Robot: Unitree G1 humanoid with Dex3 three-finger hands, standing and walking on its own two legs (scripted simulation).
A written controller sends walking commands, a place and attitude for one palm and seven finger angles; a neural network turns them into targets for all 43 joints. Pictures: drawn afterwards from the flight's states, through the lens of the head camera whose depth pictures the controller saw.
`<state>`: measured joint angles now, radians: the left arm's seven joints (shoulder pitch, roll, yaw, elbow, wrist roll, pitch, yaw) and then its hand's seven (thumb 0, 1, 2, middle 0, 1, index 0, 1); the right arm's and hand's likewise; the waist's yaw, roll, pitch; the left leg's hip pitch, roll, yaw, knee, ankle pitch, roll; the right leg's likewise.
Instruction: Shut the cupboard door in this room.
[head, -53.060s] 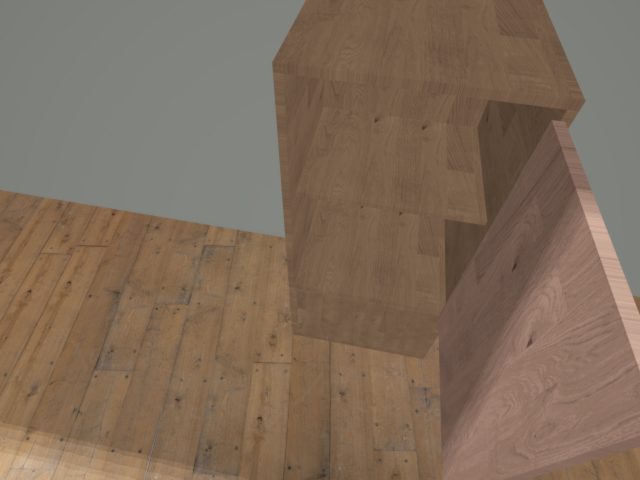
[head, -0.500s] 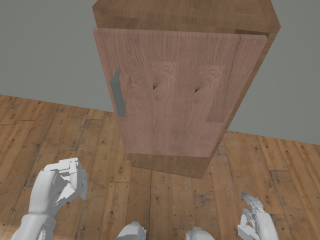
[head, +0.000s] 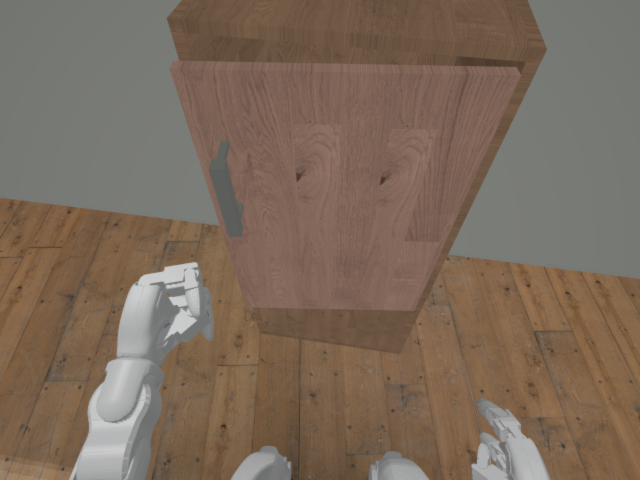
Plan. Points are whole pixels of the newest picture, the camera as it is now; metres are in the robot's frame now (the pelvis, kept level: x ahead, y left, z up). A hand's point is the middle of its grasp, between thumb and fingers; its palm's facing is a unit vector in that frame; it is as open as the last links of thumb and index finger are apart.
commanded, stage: bring the fist close to the handle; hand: left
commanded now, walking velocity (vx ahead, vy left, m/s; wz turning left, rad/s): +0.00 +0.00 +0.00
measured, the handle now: (229, 191) +0.49 +0.15 +0.06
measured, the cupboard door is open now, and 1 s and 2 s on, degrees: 8 8 0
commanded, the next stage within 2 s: push the door shut along its arc in 0.90 s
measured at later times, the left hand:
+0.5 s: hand (241, 249) +0.38 +0.12 +0.06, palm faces +0.00 -1.00 -0.02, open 3.1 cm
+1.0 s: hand (240, 243) +0.40 +0.13 +0.06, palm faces +0.00 -1.00 -0.01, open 3.1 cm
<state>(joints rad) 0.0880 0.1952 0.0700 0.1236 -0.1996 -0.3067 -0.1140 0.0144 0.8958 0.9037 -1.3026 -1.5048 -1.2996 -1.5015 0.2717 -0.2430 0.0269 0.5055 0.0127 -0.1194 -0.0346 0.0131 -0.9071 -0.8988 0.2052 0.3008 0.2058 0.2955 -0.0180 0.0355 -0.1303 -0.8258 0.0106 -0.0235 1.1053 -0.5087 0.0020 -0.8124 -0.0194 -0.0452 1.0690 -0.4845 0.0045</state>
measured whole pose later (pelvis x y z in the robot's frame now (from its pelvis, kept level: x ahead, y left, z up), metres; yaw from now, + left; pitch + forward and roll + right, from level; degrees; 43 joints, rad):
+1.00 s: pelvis -0.01 +0.00 +0.00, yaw -1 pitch +15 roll -1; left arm -0.43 0.19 0.14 0.69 -0.15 -0.43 -0.07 0.01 0.90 0.90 -1.30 -1.51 -1.30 -1.50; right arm 0.28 -0.25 -0.01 0.61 0.01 -0.04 -0.02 0.01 -0.91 -0.90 0.20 0.30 0.20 0.30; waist -0.05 0.02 -0.11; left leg -0.86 0.02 -0.01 1.07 -0.47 0.00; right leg -0.86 -0.01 -0.03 1.05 -0.45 0.00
